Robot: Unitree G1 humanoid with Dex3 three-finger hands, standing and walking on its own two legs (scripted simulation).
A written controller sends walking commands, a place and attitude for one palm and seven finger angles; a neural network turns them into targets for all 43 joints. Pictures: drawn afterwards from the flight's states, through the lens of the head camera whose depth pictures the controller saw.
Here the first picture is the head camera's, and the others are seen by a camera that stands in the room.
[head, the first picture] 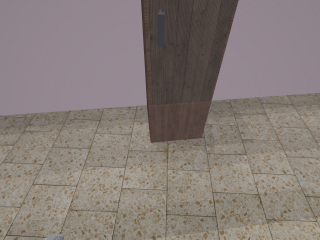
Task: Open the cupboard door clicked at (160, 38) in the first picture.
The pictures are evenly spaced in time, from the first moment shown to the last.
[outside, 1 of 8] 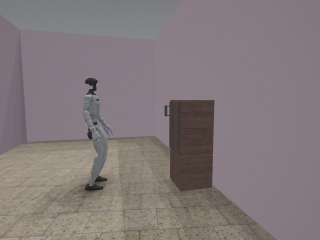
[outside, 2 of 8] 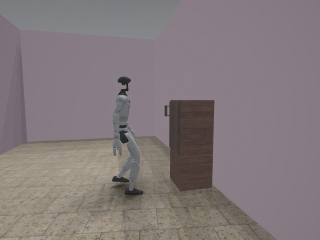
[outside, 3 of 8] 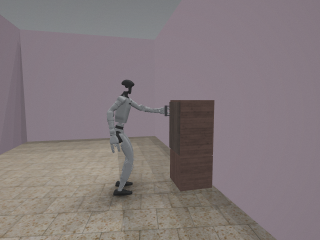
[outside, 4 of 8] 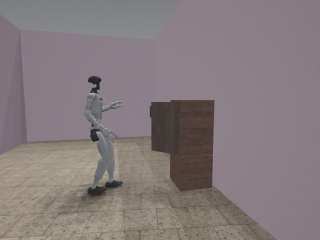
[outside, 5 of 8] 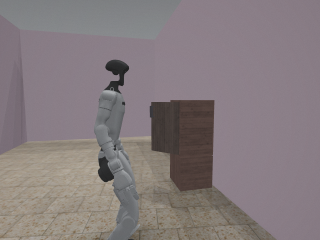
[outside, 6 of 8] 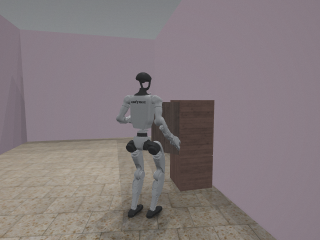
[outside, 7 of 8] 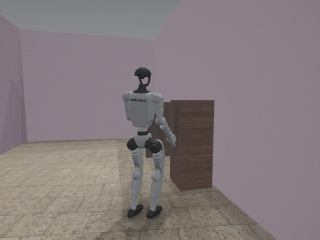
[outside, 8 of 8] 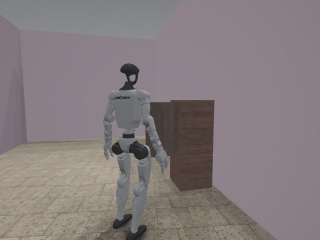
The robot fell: no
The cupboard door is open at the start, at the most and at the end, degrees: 0 95 93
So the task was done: yes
